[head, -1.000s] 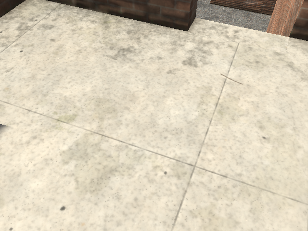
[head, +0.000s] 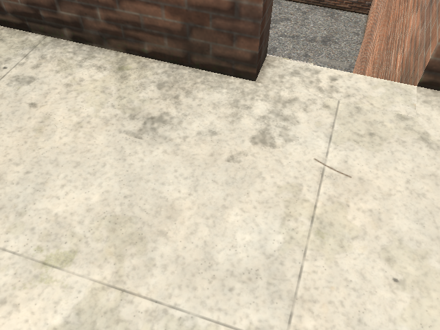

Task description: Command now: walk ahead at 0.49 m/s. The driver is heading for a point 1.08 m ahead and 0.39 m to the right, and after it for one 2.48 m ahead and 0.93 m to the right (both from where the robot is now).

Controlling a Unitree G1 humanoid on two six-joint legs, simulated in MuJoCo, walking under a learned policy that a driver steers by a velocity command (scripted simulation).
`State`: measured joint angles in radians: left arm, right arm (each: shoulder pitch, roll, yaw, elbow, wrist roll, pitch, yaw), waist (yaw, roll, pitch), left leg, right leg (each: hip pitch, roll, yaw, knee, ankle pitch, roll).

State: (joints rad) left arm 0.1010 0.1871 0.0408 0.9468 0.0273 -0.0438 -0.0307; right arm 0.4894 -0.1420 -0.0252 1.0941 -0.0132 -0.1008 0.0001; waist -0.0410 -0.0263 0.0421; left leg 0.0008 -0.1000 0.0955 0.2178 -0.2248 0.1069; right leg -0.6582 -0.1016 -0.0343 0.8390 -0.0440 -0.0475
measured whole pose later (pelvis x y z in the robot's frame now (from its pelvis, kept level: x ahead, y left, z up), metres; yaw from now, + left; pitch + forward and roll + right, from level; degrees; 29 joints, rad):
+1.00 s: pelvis +0.56 -0.06 +0.00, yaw -28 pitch +1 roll +1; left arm 0.23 0.30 0.08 0.84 0.03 -0.01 -0.04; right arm 0.29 -0.24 -0.05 0.86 -0.02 -0.10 0.00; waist 0.00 -0.05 0.03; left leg -0.17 -0.02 0.13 0.34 -0.19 0.05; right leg -0.58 -0.02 0.03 1.13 -0.26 -0.07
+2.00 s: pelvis +0.96 -0.39 -0.02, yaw -37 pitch +1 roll +0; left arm 0.26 0.24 0.02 0.84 0.03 -0.06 0.02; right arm 0.21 -0.27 -0.05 0.79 0.00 -0.03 0.02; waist 0.01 -0.01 0.09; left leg -0.38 -0.11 0.04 0.49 -0.13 0.12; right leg -0.41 0.04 0.00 1.30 -0.42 0.00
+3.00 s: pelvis +0.97 -0.46 -0.01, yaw -3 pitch +0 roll +0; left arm 0.27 0.30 0.06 0.74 0.03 0.03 0.01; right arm 0.15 -0.28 -0.04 0.67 -0.01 0.05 0.02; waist 0.04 -0.04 0.06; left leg -0.24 -0.04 0.01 0.52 -0.26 0.04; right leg -0.30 -0.06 -0.12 0.69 -0.44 0.00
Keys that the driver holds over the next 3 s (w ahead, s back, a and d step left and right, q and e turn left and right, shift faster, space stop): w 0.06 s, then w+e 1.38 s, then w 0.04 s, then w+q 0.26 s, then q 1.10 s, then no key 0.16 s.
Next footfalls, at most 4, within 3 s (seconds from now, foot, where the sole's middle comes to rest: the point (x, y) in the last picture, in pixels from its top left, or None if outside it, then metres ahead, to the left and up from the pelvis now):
0.20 right None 0.29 -0.09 -0.78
0.76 left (217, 282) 0.64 0.01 -0.78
1.30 right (308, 246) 0.76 -0.31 -0.78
1.88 left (323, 171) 1.08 -0.43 -0.78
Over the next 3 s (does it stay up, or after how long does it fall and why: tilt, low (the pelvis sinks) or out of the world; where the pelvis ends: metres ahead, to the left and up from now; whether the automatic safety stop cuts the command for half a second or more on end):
stays up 0.97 -0.46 -0.01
